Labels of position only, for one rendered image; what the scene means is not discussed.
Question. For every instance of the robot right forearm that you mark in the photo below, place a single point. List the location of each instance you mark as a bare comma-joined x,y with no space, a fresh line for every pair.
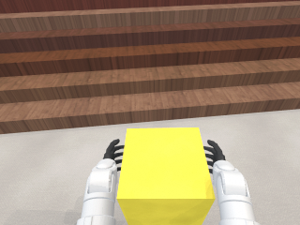
233,196

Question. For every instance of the carton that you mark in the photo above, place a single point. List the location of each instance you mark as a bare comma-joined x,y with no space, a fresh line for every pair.
164,178

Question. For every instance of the robot left hand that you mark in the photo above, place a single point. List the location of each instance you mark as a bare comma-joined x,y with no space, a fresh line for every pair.
110,152

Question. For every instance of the robot left forearm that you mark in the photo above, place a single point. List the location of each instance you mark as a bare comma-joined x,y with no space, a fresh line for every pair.
99,195

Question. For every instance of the robot right hand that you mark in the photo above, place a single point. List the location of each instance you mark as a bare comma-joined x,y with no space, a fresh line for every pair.
216,151

